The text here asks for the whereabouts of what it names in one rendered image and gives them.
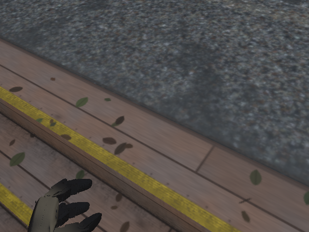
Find stairs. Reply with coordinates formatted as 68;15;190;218
0;98;211;232

